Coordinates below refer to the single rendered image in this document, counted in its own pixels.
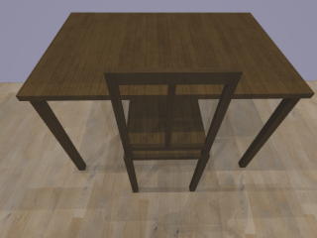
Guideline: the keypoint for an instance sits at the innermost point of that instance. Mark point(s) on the chair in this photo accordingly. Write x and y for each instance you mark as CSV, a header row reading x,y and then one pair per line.
x,y
168,129

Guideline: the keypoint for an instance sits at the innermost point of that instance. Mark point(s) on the table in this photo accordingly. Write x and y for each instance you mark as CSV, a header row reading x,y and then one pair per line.
x,y
72,67

